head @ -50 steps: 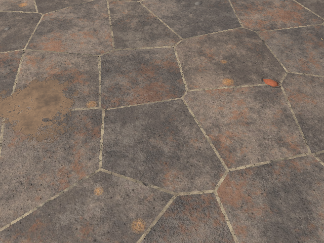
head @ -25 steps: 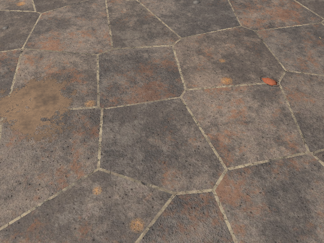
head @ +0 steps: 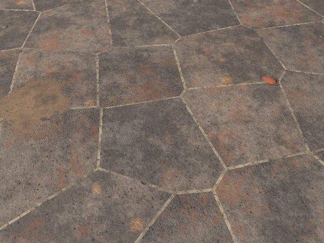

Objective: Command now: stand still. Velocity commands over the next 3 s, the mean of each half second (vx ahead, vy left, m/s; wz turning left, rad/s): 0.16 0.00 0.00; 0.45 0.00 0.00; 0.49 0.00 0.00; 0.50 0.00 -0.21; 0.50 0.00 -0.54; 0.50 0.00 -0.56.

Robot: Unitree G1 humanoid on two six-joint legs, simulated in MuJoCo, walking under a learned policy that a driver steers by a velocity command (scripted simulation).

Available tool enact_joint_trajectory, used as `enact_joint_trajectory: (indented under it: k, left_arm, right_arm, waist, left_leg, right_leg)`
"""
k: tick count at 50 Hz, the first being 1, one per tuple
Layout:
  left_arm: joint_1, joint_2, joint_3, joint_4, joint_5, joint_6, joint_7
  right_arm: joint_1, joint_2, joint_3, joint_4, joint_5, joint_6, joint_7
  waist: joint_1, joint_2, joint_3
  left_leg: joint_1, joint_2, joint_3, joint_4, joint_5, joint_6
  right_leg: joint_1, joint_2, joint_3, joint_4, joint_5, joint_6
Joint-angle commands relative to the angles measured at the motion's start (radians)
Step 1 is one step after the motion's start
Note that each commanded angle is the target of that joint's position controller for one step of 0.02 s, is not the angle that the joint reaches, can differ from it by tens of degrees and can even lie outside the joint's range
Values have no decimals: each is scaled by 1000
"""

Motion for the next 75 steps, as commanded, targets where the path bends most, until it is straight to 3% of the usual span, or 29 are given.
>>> enact_joint_trajectory:
  k: [1, 8, 11, 14, 16, 18, 21, 22, 23, 24, 25, 27, 29, 31, 41, 44, 46, 47, 48, 50, 51, 52, 56, 60, 67, 71, 73, 74, 75]
  left_arm:
    - [88, 88, 15, -10, 0, -4, 2]
    - [97, 82, 17, -11, -1, -5, 2]
    - [117, 120, 33, -9, -14, 2, 11]
    - [160, 213, 68, -23, -30, -17, 12]
    - [134, 192, 70, -41, -19, -40, 8]
    - [91, 180, 70, -63, -33, -49, 0]
    - [48, 188, 70, -83, -38, -38, -10]
    - [10, 165, 61, -99, -33, -45, -13]
    - [-9, 92, 42, -137, -23, -60, -13]
    - [-12, 62, 37, -158, -38, -79, -14]
    - [-25, 93, 43, -166, -59, -92, -22]
    - [-50, 124, 54, -162, -47, -108, -30]
    - [-61, 152, 73, -158, -31, -100, -37]
    - [-86, 114, 69, -163, -27, -85, -46]
    - [-466, 97, 40, -318, -35, -89, -80]
    - [-365, 159, 67, -306, -33, -96, -87]
    - [-42, 244, 111, -214, -36, -88, -73]
    - [118, 342, 135, -182, -5, -84, -64]
    - [139, 305, 119, -166, -5, -80, -68]
    - [-57, 193, 83, -194, -15, -88, -69]
    - [-137, 164, 71, -203, -8, -96, -75]
    - [-177, 135, 63, -203, 2, -105, -80]
    - [-136, 154, 64, -160, 2, -110, -73]
    - [-58, 194, 71, -141, 0, -102, -42]
    - [78, 216, 77, -97, -20, -81, -30]
    - [73, 238, 90, -89, -23, -59, -24]
    - [33, 222, 82, -103, -18, -48, -24]
    - [43, 185, 64, -128, -2, -49, -25]
    - [170, 37, 22, -133, -3, -73, -38]
  right_arm:
    - [39, -95, -14, -19, 0, -5, -3]
    - [50, -90, -14, -20, 1, -5, -4]
    - [68, -83, -17, -12, 10, -6, -6]
    - [-25, -48, -10, -72, 12, -50, 14]
    - [-53, -64, -15, -101, 26, -81, 33]
    - [-41, -76, -20, -113, 36, -105, 45]
    - [188, -76, -46, -11, 29, -110, 51]
    - [309, -109, -63, 15, 26, -107, 50]
    - [443, -225, -89, 21, 26, -108, 42]
    - [452, -215, -73, 18, 4, -126, 54]
    - [336, -167, -53, -12, 6, -140, 54]
    - [195, -115, -30, -63, 4, -145, 67]
    - [198, -75, -13, -68, -2, -133, 68]
    - [261, -91, -12, -55, -5, -123, 56]
    - [341, -153, -29, -68, 11, -105, 23]
    - [304, -188, -45, -82, 3, -93, 23]
    - [261, -182, -41, -104, -6, -80, 27]
    - [359, -72, -11, -126, -13, -90, 40]
    - [392, -14, 10, -108, 9, -121, 53]
    - [182, -147, -26, -179, 54, -158, 53]
    - [138, -146, -31, -189, 44, -157, 43]
    - [144, -143, -43, -185, 27, -144, 34]
    - [160, -90, -45, -195, 17, -98, 25]
    - [-16, -111, -52, -257, 1, -101, 29]
    - [-250, -92, -33, -325, 17, -116, 64]
    - [-230, -136, -44, -345, 21, -128, 84]
    - [14, -208, -83, -274, 18, -132, 79]
    - [206, -290, -107, -234, 4, -130, 69]
    - [275, -364, -122, -206, 0, -125, 76]
  waist:
    - [0, -7, 23]
    - [0, -7, 27]
    - [8, -62, 50]
    - [50, -194, 165]
    - [40, -171, 202]
    - [14, -131, 172]
    - [-81, -84, 63]
    - [-138, 2, 26]
    - [-166, 286, -37]
    - [-140, 300, -62]
    - [-82, 162, 33]
    - [-31, 51, 81]
    - [-16, 67, 74]
    - [-20, 71, 67]
    - [-63, 70, 139]
    - [23, 118, 24]
    - [183, 129, -170]
    - [157, -76, -355]
    - [132, -233, -495]
    - [99, -121, -197]
    - [56, -24, -112]
    - [14, -23, -82]
    - [-36, -61, -9]
    - [1, -42, 28]
    - [79, -49, 61]
    - [34, -78, 32]
    - [-92, -76, -117]
    - [-150, 27, -274]
    - [-79, 304, -399]
  left_leg:
    - [72, 15, -12, -50, 152, 33]
    - [71, 16, -12, -49, 152, 31]
    - [-5, -57, 68, 43, -253, 41]
    - [-230, -19, 75, 312, -226, 61]
    - [-367, 51, 15, 414, -285, 90]
    - [-325, 69, 16, 268, -287, 110]
    - [176, -63, 149, 41, -20, 74]
    - [311, 7, 24, -19, -53, 97]
    - [441, 262, -405, -209, -179, 208]
    - [427, 388, -740, -327, -290, 313]
    - [370, 399, -671, -313, -330, 303]
    - [279, 300, -406, -324, -183, 228]
    - [240, 217, -216, -331, 63, 180]
    - [239, 194, -138, -333, 230, 186]
    - [285, 223, -19, -368, 335, 188]
    - [384, 243, 6, -191, 759, 157]
    - [222, 179, 52, 211, 847, 106]
    - [-158, 48, 70, 618, 413, 55]
    - [-341, -89, -60, 885, -313, 38]
    - [-470, 33, -88, 956, -217, 84]
    - [-423, 83, -67, 884, -133, 86]
    - [-351, 121, -68, 815, -87, 88]
    - [-311, 157, -47, 672, -30, 67]
    - [-448, 161, -34, 422, 194, 30]
    - [-418, 88, 22, 95, 307, 33]
    - [-346, 55, 31, 32, 161, 83]
    - [-3, -7, 82, 11, 151, 131]
    - [314, 167, -117, 35, 152, 199]
    - [653, 390, -616, -90, -31, 369]
  right_leg:
    - [-109, -33, 31, -103, 138, -12]
    - [-109, -32, 31, -103, 141, -13]
    - [-131, -45, 79, -144, -311, -67]
    - [-133, -302, 423, -314, -570, -217]
    - [-69, -370, 490, -331, -439, -250]
    - [-19, -323, 381, -290, -287, -197]
    - [-232, -165, 162, -118, -110, -131]
    - [-322, -102, 80, 98, 32, -93]
    - [-507, 12, -55, 490, -54, -20]
    - [-620, 45, 79, 734, -233, -29]
    - [-718, -29, 130, 846, -171, -59]
    - [-709, -110, 109, 797, 30, -90]
    - [-629, -140, 75, 693, 116, -80]
    - [-625, -137, 35, 641, 153, -51]
    - [-541, -65, -22, 104, 348, -50]
    - [-358, 0, -51, 89, 265, -101]
    - [96, 1, -28, 102, 258, -162]
    - [514, -273, 379, 91, 122, -300]
    - [623, -423, 815, -138, -38, -387]
    - [319, -342, 560, -201, -12, -278]
    - [136, -306, 429, -234, 110, -254]
    - [21, -264, 334, -259, 177, -230]
    - [-137, -219, 199, -355, 215, -247]
    - [-68, -207, 147, -377, 259, -233]
    - [89, -219, 80, -328, 277, -194]
    - [211, -275, 96, -216, 446, -162]
    - [159, -201, 31, 70, 728, -119]
    - [-45, -138, -20, 390, 505, -80]
    - [-457, 59, 1, 741, -157, -15]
